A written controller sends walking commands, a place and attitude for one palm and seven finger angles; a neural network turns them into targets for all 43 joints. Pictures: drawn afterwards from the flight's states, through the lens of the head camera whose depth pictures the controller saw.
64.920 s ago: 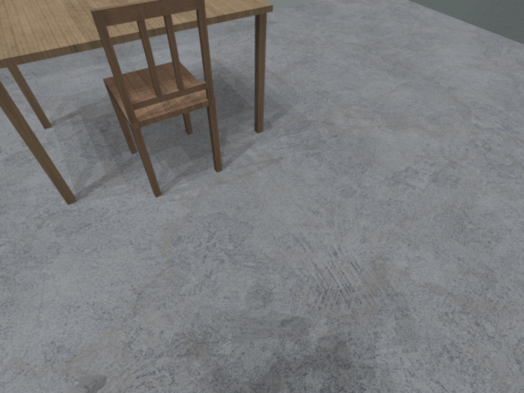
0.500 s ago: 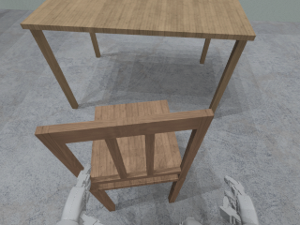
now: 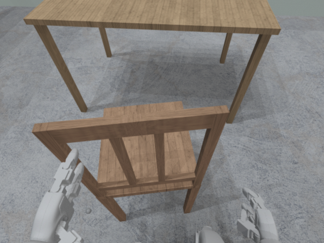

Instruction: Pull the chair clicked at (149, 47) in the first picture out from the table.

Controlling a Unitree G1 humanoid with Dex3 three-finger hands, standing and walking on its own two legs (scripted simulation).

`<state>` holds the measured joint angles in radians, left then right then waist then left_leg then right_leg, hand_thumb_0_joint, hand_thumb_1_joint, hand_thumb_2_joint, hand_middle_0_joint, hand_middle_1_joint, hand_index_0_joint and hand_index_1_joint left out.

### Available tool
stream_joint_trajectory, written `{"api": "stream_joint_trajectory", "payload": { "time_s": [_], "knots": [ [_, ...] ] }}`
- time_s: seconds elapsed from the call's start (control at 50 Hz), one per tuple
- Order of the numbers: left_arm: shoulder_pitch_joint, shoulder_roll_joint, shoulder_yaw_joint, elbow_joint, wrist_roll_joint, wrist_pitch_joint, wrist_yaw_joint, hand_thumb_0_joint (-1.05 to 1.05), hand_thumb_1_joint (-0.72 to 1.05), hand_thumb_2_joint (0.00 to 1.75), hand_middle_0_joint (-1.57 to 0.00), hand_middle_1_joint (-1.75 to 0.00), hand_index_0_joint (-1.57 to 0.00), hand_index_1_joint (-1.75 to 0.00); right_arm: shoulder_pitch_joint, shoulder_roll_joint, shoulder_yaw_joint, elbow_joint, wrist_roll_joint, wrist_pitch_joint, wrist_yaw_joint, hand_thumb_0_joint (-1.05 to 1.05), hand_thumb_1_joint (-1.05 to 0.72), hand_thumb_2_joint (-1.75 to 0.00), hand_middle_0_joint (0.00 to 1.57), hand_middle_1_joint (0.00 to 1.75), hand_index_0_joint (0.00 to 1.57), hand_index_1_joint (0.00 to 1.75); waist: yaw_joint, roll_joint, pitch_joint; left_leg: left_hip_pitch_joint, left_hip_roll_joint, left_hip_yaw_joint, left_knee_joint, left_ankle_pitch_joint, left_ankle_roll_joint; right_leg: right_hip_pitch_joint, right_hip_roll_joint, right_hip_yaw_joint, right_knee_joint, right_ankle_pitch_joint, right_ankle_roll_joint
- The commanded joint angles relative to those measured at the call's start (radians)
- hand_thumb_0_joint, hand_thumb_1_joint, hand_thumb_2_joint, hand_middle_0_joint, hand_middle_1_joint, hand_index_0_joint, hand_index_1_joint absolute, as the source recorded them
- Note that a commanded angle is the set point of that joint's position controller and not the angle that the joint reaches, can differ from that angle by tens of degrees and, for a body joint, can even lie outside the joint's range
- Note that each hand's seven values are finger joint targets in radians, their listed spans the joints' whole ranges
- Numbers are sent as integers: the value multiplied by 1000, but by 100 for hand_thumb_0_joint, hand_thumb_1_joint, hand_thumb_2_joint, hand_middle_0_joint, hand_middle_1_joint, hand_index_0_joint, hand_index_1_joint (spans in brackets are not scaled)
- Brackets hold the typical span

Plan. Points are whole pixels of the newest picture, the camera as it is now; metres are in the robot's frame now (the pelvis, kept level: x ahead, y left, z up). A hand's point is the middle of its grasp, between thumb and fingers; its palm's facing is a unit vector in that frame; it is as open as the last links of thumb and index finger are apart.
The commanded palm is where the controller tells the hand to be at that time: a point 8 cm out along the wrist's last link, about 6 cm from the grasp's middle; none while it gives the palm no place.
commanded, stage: draw the hand back to the body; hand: left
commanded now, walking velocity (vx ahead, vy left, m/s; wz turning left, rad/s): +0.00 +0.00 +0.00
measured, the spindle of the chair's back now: (125, 163) +0.32 +0.12 -0.02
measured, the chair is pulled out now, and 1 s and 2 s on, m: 0.51 0.51 0.51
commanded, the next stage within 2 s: step back with the hand held close in 1.18 s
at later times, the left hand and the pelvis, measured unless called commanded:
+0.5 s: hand (20, 180) +0.20 +0.23 +0.18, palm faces +0.40 -0.82 -0.41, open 13.7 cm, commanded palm +0.15 +0.27 +0.20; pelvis +0.02 -0.01 +0.05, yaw +0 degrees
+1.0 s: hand out of the picture +0.23 +0.26 +0.23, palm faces +0.48 -0.77 -0.43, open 7.7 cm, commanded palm +0.17 +0.29 +0.25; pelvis +0.02 -0.01 +0.07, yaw -1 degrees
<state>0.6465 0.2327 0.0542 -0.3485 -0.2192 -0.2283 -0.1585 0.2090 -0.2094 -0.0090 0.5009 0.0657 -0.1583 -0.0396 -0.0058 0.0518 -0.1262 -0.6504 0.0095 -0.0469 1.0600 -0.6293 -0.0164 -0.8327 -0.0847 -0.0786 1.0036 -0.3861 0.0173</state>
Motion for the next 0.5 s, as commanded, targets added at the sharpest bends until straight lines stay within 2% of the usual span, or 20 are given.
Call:
{"api": "stream_joint_trajectory", "payload": {
  "time_s": [0.0, 0.04, 0.06, 0.08, 0.1, 0.12, 0.14, 0.16, 0.18, 0.22, 0.24, 0.26, 0.3, 0.34, 0.4, 0.48],
  "knots": [
    [-17, 158, 203, -350, -70, -99, 36, 0, -51, 22, -1, -1, -1, -1, -70, -104, -43, -165, 16, -94, -34, 0, -90, -90, 20, 30, 20, 30, 0, -35, -190, -55, -26, 18, -235, 339, 11, 416, 33, 6, -191, 138, -26],
    [-10, 130, 199, -307, -86, -110, 32, 0, -44, 25, -1, -2, -1, -2, -63, -105, -44, -141, 20, -110, -34, 0, -90, -90, 20, 30, 20, 30, -7, -50, -171, -35, -24, 18, -243, 353, 7, 414, 35, -4, -205, 162, -21],
    [-1, 115, 189, -273, -89, -102, 22, 0, -41, 27, -2, -3, -2, -3, -72, -108, -42, -133, 22, -119, -33, 0, -90, -90, 20, 30, 20, 30, -9, -36, -153, -29, -23, 19, -250, 356, 7, 422, 33, 1, -222, 168, -23],
    [2, 104, 183, -231, -92, -89, 10, 0, -37, 29, -2, -4, -2, -4, -66, -111, -40, -124, 26, -125, -32, 0, -90, -90, 20, 30, 20, 30, -15, -47, -134, -23, -22, 23, -261, 341, 7, 418, 32, -2, -236, 153, -18],
    [111, 253, 240, -187, 103, 18, 165, 0, -33, 31, -3, -5, -3, -5, -48, -109, -59, -128, -5, -78, -55, 0, -90, -90, 20, 30, 20, 30, 59, 3, -139, 26, 16, 37, -340, 348, -4, 509, 3, 39, -265, 162, -44],
    [110, 129, 155, -246, 120, 61, 219, 0, -30, 32, -4, -5, -4, -5, -41, -96, -46, -151, -10, -62, -55, 0, -90, -90, 20, 30, 20, 30, 27, -1, -68, 36, 10, 35, -363, 342, -4, 506, 0, 14, -285, 172, -39],
    [108, 108, 143, -219, 128, 86, 244, 0, -26, 34, -4, -6, -4, -6, -49, -96, -50, -143, -8, -51, -56, 0, -90, -90, 20, 30, 20, 30, 20, -33, -46, 42, 15, 35, -367, 334, -5, 499, 1, 10, -296, 163, -34],
    [74, 112, 141, -243, 137, 102, 263, 0, -22, 36, -4, -7, -4, -7, -58, -102, -45, -141, -10, -38, -57, 0, -90, -90, 20, 30, 20, 30, 21, -21, -29, 54, 15, 35, -381, 336, -3, 520, 5, 14, -316, 162, -40],
    [54, 150, 166, -254, 146, 110, 287, 0, -19, 37, -5, -8, -5, -8, -60, -105, -44, -136, -14, -28, -63, 0, -90, -90, 20, 30, 20, 30, 22, -33, -28, 79, 17, 34, -396, 338, 0, 540, 7, 11, -326, 167, -41],
    [2, 211, 207, -317, 162, 116, 321, 0, -12, 41, -6, -9, -6, -9, -66, -107, -37, -136, -20, -35, -72, 0, -90, -90, 20, 30, 20, 30, 29, -11, -51, 132, 18, 35, -425, 351, 7, 587, 3, 9, -354, 182, -40],
    [-21, 218, 209, -335, 167, 119, 332, 0, -8, 43, -7, -10, -7, -10, -72, -107, -31, -132, -21, -42, -75, 0, -90, -90, 20, 30, 20, 30, 29, 4, -43, 157, 17, 33, -445, 357, 8, 600, 3, 9, -367, 183, -40],
    [-55, 256, 236, -358, 170, 124, 344, 0, -4, 44, -7, -10, -7, -10, -78, -111, -28, -125, -23, -50, -79, 0, -90, -90, 20, 30, 20, 30, 34, 14, -45, 172, 16, 31, -456, 373, 9, 628, 4, 12, -384, 198, -43],
    [-80, 235, 222, -346, 178, 128, 355, 0, 3, 48, -8, -12, -8, -12, -77, -109, -21, -108, -26, -65, -81, 0, -90, -90, 20, 30, 20, 30, 32, 47, -13, 222, 15, 30, -492, 396, 8, 636, 5, 4, -400, 215, -43],
    [-96, 224, 223, -318, 180, 130, 362, 0, 10, 51, -9, -14, -9, -14, -84, -111, -19, -88, -28, -76, -79, 0, -90, -90, 20, 30, 20, 30, 37, 41, 20, 254, 18, 27, -522, 418, 8, 647, 7, -1, -418, 227, -42],
    [-113, 210, 237, -258, 178, 131, 361, 0, 21, 57, -10, -16, -10, -16, -96, -115, -21, -63, -30, -76, -74, 0, -90, -90, 20, 30, 20, 30, 39, 0, 77, 281, 22, 26, -562, 424, 8, 664, 14, 3, -454, 231, -40],
    [-117, 217, 279, -227, 177, 117, 352, 0, 36, 64, -13, -19, -13, -19, -116, -110, -22, -50, -32, -72, -62, 0, -90, -90, 20, 30, 20, 30, 51, -38, 94, 312, 23, 35, -603, 449, 13, 709, 19, 10, -492, 250, -37]
  ]
}}
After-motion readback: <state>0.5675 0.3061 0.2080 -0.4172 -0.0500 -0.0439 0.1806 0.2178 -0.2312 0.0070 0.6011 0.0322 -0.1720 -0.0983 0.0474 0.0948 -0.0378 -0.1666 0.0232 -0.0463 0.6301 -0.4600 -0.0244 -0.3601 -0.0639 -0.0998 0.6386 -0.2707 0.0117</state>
